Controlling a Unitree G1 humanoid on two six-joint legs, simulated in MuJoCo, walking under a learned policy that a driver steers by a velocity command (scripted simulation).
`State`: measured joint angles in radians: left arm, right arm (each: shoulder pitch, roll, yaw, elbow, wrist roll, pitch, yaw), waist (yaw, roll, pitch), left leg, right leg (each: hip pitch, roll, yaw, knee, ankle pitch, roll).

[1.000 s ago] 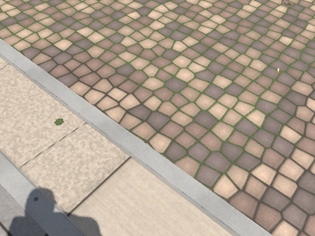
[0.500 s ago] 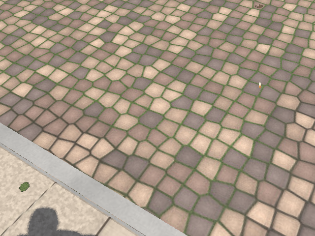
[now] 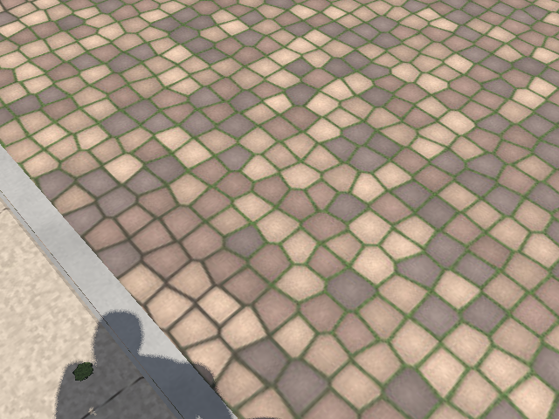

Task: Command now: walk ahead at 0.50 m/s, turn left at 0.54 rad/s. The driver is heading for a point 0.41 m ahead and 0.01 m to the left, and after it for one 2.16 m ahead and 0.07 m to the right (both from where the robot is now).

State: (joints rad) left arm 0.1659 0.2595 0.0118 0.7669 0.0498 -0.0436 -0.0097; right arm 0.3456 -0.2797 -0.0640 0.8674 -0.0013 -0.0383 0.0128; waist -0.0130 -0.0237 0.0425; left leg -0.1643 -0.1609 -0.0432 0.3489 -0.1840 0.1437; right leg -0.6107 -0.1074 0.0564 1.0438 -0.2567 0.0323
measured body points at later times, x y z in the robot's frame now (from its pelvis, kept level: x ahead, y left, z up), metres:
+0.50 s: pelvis +0.28 -0.04 +0.00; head +0.30 -0.05 +0.45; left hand +0.27 +0.24 -0.11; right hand +0.45 -0.28 -0.12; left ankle +0.24 +0.08 -0.67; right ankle +0.30 -0.13 -0.74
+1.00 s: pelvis +0.50 +0.03 +0.01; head +0.52 +0.05 +0.45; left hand +0.63 +0.30 -0.12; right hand +0.53 -0.24 -0.11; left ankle +0.46 +0.12 -0.74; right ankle +0.55 -0.11 -0.66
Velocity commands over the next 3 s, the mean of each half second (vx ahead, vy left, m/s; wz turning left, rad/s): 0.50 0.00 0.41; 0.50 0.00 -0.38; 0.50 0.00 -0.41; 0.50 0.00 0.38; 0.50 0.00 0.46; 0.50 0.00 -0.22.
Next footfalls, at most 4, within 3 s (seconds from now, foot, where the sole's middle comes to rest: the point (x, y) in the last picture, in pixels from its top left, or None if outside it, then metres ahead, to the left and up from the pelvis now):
0.28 right None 0.34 -0.12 -0.78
0.72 left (231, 411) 0.50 0.12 -0.78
1.24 right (322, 309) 0.76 -0.11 -0.78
1.82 left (290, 213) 1.09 -0.03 -0.78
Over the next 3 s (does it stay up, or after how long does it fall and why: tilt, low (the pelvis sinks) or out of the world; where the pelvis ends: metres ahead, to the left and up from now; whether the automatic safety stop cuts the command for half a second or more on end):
stays up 1.55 -0.01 0.00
